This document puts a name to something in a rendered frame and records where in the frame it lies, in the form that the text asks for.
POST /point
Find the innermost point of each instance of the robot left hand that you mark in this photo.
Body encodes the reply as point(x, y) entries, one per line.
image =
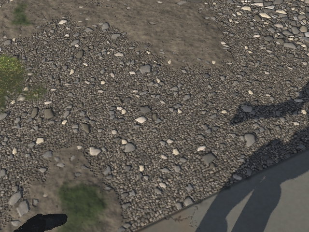
point(41, 223)

